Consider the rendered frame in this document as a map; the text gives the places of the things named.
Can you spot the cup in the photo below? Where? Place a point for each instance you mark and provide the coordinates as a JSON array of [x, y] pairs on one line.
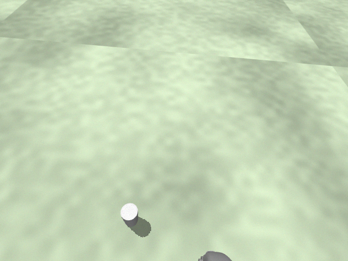
[[129, 214]]

